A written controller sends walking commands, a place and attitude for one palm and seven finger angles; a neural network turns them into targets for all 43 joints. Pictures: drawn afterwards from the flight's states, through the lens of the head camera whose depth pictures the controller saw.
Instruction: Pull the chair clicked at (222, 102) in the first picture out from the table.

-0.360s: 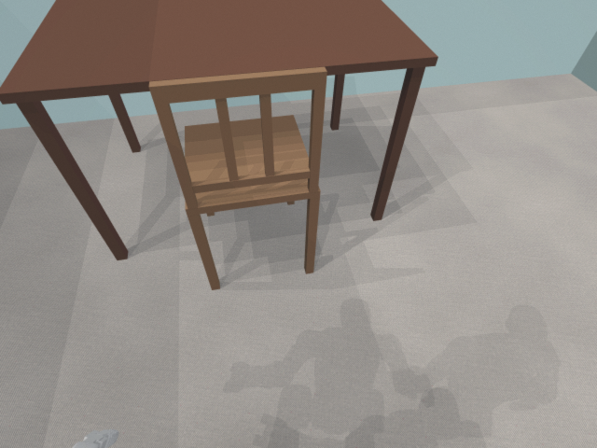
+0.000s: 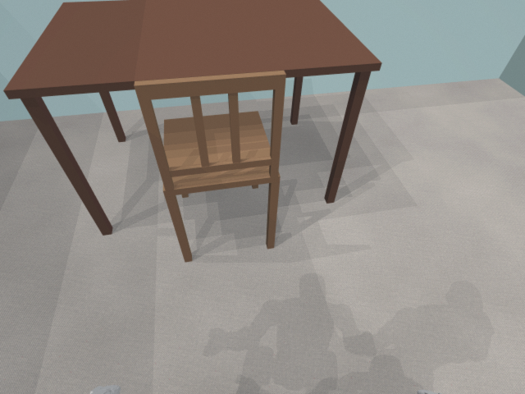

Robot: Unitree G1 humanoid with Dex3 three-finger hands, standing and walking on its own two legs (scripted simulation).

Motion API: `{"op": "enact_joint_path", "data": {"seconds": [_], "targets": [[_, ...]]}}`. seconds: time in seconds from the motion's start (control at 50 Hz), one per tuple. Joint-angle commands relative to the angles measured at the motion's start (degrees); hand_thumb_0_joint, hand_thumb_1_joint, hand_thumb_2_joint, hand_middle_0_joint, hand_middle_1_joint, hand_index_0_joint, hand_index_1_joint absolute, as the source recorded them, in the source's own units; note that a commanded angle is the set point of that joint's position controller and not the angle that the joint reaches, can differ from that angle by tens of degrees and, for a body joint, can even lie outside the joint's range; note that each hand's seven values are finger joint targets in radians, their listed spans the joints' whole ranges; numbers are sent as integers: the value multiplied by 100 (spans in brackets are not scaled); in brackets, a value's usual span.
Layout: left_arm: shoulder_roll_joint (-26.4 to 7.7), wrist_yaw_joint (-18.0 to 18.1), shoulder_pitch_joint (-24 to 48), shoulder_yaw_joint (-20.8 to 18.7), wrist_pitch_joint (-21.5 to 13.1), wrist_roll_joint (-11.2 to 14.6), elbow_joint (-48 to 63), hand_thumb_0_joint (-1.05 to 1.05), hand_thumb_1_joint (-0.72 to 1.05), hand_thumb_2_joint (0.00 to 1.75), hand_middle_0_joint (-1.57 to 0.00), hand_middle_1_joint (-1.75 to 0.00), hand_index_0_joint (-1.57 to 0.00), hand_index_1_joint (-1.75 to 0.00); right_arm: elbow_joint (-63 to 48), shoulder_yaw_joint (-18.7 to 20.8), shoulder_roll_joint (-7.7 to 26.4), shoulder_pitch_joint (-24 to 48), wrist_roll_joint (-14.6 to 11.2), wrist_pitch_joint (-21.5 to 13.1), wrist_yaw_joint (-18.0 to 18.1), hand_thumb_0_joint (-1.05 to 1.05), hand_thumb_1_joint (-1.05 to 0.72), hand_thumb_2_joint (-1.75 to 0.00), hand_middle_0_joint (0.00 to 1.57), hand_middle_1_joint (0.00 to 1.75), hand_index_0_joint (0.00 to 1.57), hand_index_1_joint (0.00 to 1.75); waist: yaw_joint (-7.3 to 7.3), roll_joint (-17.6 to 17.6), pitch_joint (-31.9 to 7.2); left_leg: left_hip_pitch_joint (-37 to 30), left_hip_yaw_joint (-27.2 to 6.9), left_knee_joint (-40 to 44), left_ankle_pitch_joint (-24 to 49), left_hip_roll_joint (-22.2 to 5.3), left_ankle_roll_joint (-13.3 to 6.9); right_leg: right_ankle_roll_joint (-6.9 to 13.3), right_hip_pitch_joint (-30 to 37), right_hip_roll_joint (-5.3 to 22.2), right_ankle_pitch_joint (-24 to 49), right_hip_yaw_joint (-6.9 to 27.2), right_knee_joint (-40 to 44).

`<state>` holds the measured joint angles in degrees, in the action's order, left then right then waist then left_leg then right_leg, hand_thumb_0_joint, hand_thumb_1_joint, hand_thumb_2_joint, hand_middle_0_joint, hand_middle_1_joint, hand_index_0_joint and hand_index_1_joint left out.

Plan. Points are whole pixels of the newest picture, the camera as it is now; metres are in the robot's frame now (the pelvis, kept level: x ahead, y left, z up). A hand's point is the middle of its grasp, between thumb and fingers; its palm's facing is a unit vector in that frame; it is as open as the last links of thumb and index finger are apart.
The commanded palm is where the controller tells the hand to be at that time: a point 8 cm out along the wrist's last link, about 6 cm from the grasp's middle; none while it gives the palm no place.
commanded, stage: stand and wait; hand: left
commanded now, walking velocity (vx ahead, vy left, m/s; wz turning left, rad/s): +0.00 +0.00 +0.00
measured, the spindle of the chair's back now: (200, 133) +0.81 +0.24 -0.10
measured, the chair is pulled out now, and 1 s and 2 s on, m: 0.00 0.00 0.00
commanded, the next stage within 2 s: look at it before walking up in 0.60 s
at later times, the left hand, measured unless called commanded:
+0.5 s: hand out of the picture +0.06 +0.23 -0.15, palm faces -0.03 -0.94 -0.34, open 7.4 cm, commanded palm none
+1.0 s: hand out of the picture +0.05 +0.23 -0.15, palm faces -0.03 -0.94 -0.33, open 7.4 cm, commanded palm none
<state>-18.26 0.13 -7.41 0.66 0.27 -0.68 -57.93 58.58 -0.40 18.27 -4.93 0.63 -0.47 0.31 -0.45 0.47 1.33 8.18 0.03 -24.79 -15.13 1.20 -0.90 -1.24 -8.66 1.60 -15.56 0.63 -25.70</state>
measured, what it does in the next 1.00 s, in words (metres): stands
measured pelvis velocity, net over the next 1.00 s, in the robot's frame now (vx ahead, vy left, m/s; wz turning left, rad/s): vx -0.02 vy -0.01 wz -0.01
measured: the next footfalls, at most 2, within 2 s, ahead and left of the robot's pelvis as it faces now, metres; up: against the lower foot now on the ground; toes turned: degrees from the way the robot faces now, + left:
none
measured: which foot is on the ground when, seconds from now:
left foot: down 0.00-1.00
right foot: down 0.00-1.00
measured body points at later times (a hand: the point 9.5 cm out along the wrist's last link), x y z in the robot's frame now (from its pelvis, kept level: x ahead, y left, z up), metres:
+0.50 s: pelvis -0.02 -0.01 +0.00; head -0.02 -0.01 +0.45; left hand +0.06 +0.28 -0.13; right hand +0.05 -0.31 -0.13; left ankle -0.02 +0.11 -0.74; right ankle -0.02 -0.13 -0.74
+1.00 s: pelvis -0.02 -0.01 +0.01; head -0.01 -0.01 +0.45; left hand +0.05 +0.28 -0.13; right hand +0.04 -0.31 -0.13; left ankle -0.02 +0.11 -0.74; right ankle -0.02 -0.13 -0.74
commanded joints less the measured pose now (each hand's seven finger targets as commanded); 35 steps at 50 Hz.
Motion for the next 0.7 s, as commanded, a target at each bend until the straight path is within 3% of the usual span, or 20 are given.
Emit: {"op": "enact_joint_path", "data": {"seconds": [0.0, 0.26, 0.44, 0.58, 0.68], "targets": [[-1195, 89, 206, -290, -135, 0, 347, 0, 90, 90, -20, -30, -20, -30, -275, 269, 1172, 195, 4, -161, 86, 0, -90, -90, 20, 30, 20, 30, 48, -76, -549, -210, -474, 377, 1763, -727, -120, 267, 163, 505, 1655, 383, 307], [-1226, 82, 167, -273, -158, 10, 56, 0, 90, 90, -20, -30, -20, -30, 35, 232, 1181, 51, -22, -143, 72, 0, -90, -90, 20, 30, 20, 30, 48, 40, -357, -156, -505, 593, 1253, -751, -84, 272, 145, 527, 1317, 490, 596], [-1233, 68, 201, -266, -149, 4, -20, 0, 90, 90, -20, -30, -20, -30, 152, 227, 1199, 1, -15, -137, 55, 0, -90, -90, 20, 30, 20, 30, 48, 0, -174, -40, -558, 757, 759, -747, -65, 264, -43, 501, 645, 548, 770], [-1228, 65, 196, -265, -165, 4, -32, 0, 90, 90, -20, -30, -20, -30, 183, 225, 1194, -18, -13, -157, 57, 0, -90, -90, 20, 30, 20, 30, 48, -30, -265, -95, -556, 741, 916, -768, -56, 271, -19, 504, 824, 574, 775], [-1216, 59, 228, -271, -155, -1, -45, 0, 90, 90, -20, -30, -20, -30, 193, 218, 1203, -17, -12, -153, 57, 0, -90, -90, 20, 30, 20, 30, 50, -32, -109, -2, -573, 811, 746, -769, -47, 262, -108, 482, 628, 576, 816]]}}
